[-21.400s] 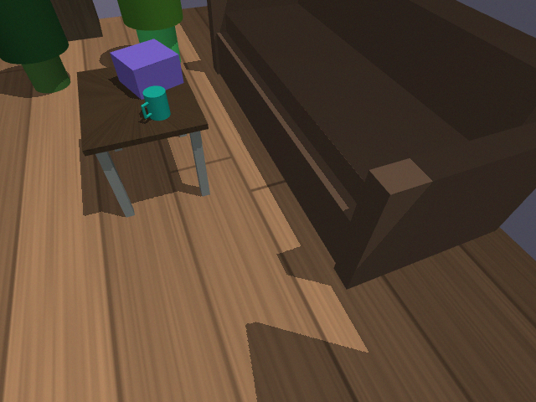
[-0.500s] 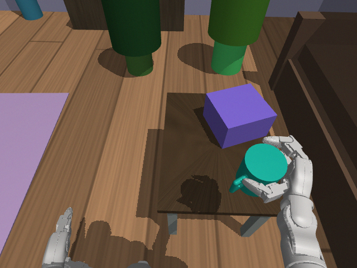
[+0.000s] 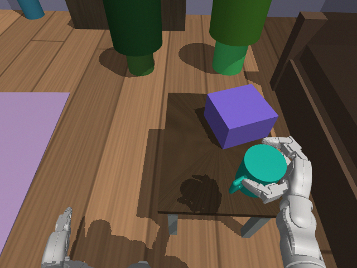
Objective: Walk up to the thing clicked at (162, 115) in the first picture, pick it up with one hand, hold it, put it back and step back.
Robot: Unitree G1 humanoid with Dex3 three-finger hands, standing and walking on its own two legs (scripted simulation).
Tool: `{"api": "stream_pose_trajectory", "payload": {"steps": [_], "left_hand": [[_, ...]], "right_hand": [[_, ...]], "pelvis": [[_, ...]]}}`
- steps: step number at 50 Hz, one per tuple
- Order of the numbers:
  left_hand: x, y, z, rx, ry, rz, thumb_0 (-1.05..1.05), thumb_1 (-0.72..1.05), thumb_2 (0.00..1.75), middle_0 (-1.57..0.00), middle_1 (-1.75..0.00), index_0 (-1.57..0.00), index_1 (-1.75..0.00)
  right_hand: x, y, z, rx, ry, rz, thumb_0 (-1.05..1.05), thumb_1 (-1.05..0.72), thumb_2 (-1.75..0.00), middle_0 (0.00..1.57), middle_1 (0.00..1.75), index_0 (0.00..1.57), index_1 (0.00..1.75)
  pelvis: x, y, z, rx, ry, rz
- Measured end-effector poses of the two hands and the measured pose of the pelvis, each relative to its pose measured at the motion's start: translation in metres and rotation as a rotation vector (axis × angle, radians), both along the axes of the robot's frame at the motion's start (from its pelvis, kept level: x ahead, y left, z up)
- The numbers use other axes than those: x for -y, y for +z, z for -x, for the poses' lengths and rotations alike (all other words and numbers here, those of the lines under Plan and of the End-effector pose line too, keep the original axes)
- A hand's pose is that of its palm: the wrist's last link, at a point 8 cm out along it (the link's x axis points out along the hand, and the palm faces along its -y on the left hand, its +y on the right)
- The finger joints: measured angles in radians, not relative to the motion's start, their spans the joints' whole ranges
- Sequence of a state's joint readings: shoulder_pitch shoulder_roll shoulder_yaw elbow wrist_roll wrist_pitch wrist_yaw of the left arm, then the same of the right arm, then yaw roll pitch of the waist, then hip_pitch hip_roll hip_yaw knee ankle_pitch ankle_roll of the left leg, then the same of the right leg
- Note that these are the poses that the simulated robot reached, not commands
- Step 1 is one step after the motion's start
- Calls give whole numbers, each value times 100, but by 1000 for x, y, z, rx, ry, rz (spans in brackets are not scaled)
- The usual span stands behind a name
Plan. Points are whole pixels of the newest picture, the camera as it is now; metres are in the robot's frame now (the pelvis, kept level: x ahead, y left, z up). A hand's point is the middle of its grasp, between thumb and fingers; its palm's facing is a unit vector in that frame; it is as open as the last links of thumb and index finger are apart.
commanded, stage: hold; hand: right
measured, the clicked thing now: (252, 175) +0.32 -0.15 +0.02
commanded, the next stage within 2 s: crouch in 0.34 s
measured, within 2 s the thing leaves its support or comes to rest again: neither
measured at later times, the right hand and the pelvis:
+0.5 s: hand (268, 167) +0.33 -0.17 +0.06, palm faces +0.23 +0.97 -0.01, open 11.5 cm; pelvis +0.00 +0.00 +0.00, yaw +0 degrees
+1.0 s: hand (259, 161) +0.40 -0.20 -0.04, palm faces +0.26 +0.97 -0.02, open 11.5 cm; pelvis -0.03 +0.00 -0.05, yaw +0 degrees
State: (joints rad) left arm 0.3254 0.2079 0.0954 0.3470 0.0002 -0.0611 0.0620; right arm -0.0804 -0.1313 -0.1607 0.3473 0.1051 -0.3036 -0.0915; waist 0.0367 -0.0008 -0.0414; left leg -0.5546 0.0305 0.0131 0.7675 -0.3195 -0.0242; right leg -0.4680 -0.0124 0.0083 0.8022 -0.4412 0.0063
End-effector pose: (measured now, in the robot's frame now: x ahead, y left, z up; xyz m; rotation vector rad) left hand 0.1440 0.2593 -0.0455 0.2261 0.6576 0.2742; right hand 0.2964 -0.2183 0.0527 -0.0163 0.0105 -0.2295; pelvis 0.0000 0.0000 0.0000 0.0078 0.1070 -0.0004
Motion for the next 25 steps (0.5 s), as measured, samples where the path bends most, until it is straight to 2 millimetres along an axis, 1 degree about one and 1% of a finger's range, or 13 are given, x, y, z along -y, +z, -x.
{"api": "stream_pose_trajectory", "payload": {"steps": [6,11,19,25], "left_hand": [[0,0,-1,1,-1,-2,-1,-54,6,-6,-6,-6,-6],[4,1,0,3,-7,5,-1,-54,5,-6,-6,-6,-6],[5,-1,2,-5,0,6,-1,-54,5,-6,-6,-6,-6],[5,0,2,-3,-1,4,-1,-53,5,-5,-6,-6,-5]], "right_hand": [[3,3,-1,7,-5,0,2,61,-100,60,103,66,108],[1,5,-1,4,8,-2,2,61,-100,60,103,66,108],[2,0,-2,-8,-2,-8,2,61,-100,60,103,67,108],[2,3,0,2,2,-3,2,61,-100,60,102,67,108]], "pelvis": [[1,0,1,0,-2,-1],[1,1,0,2,-2,0],[2,1,1,2,1,-1],[3,1,1,3,0,-1]]}}
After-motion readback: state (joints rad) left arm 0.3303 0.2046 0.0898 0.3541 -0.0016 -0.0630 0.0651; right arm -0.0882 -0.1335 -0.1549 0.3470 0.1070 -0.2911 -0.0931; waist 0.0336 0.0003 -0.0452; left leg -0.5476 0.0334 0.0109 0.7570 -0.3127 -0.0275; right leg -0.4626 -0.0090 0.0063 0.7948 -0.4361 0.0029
